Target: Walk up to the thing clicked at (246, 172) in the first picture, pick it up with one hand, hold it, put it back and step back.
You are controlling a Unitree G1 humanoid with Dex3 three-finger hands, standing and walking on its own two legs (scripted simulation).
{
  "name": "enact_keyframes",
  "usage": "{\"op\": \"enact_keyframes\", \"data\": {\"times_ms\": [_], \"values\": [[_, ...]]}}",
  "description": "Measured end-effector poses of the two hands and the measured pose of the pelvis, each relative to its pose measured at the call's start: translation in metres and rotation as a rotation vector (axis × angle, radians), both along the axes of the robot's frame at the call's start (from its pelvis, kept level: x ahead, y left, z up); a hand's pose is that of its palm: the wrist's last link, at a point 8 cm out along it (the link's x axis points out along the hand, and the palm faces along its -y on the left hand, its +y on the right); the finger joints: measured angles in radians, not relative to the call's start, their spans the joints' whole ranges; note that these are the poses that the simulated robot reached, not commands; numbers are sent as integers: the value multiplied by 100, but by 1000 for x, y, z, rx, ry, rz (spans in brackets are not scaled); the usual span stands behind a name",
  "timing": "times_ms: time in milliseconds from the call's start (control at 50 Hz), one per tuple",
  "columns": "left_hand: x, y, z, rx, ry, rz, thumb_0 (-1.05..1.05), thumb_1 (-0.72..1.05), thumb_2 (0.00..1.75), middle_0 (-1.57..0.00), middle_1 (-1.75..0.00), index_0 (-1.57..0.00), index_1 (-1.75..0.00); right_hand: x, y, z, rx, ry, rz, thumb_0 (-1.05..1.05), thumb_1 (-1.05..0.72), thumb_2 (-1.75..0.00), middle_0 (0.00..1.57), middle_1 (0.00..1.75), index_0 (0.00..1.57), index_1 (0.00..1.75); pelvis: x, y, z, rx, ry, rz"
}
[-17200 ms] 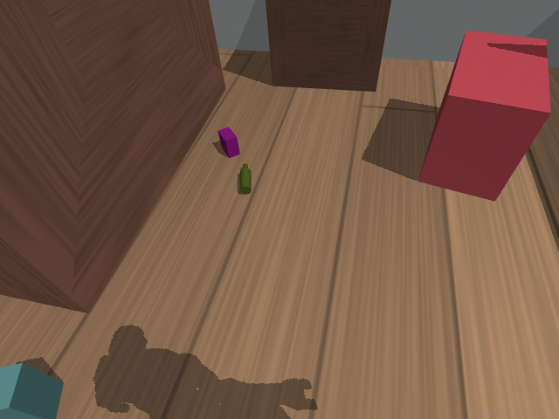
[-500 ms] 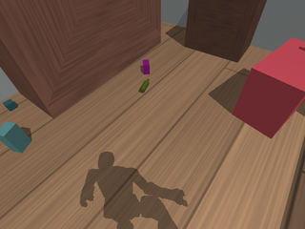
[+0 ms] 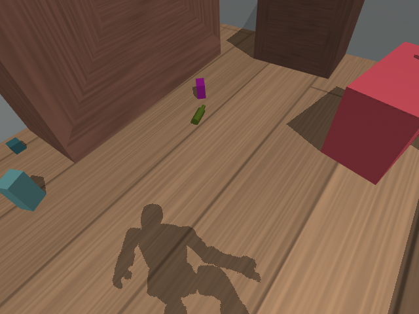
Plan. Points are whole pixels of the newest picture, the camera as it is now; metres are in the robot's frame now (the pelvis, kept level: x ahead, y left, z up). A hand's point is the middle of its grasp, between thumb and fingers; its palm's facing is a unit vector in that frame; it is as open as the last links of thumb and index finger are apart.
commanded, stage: stand
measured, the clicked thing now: (199, 113) +1.55 +0.17 -0.75
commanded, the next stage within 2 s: none
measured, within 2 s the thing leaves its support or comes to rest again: neither
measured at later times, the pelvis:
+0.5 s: pelvis +0.01 -0.01 +0.00, yaw +0 degrees
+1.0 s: pelvis +0.02 -0.01 +0.00, yaw -1 degrees
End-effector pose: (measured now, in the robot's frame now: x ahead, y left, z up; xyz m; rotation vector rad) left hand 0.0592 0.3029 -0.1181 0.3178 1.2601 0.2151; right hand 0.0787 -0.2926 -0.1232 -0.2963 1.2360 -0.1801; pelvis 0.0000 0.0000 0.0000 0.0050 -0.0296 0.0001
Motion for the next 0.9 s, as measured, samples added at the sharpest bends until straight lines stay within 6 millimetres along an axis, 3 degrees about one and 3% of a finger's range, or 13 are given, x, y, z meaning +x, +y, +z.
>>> {"op": "enact_keyframes", "data": {"times_ms": [420,900], "values": [[34,-12,2,-9,-48,-30,1,91,89,-20,-30,-20,-30,0,-13,3,-17,8,-22,1,-90,-90,20,30,20,30,10,-7,1,-4,1,-6],[27,-9,0,-7,-14,-15,1,91,89,-20,-30,-20,-30,4,-9,1,-14,12,-14,1,-90,-90,20,30,20,30,16,-6,1,-2,2,-11]]}}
